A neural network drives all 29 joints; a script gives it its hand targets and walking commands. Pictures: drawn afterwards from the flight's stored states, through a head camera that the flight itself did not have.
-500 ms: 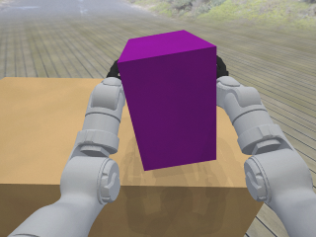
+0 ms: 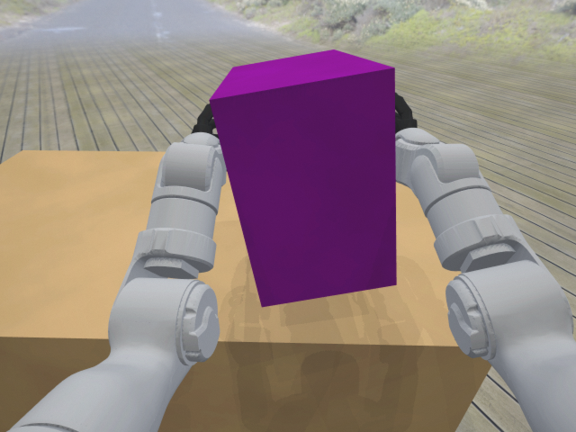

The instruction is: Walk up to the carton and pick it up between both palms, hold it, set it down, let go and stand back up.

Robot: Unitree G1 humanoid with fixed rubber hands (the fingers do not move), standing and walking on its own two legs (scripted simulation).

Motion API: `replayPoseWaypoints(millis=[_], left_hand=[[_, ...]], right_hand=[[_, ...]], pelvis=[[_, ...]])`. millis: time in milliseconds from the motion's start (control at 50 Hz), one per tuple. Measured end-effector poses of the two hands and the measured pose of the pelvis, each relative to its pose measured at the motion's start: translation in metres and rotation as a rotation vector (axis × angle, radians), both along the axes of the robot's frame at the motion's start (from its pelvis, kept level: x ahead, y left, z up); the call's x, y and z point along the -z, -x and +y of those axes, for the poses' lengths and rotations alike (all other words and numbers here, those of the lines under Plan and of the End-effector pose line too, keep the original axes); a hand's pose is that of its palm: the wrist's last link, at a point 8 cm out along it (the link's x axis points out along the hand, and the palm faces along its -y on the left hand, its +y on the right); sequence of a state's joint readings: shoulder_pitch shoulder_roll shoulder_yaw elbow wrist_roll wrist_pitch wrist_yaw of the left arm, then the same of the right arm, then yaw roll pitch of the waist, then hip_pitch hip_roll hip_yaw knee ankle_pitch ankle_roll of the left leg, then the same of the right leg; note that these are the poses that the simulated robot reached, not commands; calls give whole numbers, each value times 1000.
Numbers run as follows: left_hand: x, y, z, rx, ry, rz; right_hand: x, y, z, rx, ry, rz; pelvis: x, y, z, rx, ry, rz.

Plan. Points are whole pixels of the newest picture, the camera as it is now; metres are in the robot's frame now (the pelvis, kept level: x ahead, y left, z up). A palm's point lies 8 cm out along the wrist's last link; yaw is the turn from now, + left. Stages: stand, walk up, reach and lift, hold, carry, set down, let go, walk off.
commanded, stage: hold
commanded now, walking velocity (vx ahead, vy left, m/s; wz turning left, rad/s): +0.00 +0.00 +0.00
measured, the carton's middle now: (302, 160) +0.40 -0.02 +0.26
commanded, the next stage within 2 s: none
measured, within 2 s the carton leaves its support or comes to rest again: neither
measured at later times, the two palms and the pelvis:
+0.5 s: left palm (202, 149) +0.38 +0.11 +0.29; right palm (401, 142) +0.37 -0.15 +0.30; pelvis +0.00 +0.00 +0.00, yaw +0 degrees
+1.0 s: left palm (202, 148) +0.38 +0.11 +0.29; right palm (398, 141) +0.37 -0.14 +0.30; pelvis +0.00 +0.00 +0.00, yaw +0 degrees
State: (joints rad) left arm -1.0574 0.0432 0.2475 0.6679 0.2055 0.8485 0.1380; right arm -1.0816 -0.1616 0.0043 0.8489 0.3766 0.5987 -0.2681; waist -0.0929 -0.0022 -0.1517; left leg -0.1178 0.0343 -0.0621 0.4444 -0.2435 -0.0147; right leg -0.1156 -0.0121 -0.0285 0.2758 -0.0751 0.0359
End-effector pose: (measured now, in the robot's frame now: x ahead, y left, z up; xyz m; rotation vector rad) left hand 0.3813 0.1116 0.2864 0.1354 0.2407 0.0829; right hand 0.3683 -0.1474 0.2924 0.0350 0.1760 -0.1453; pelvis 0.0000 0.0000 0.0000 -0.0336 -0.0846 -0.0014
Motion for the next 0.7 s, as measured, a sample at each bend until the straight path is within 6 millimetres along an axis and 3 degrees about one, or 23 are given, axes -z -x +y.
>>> replayPoseWaypoints(millis=[700], left_hand=[[-3,0,1,-2,12,3]], right_hand=[[-5,0,1,0,2,10]], pelvis=[[0,-1,0,-1,0,2]])
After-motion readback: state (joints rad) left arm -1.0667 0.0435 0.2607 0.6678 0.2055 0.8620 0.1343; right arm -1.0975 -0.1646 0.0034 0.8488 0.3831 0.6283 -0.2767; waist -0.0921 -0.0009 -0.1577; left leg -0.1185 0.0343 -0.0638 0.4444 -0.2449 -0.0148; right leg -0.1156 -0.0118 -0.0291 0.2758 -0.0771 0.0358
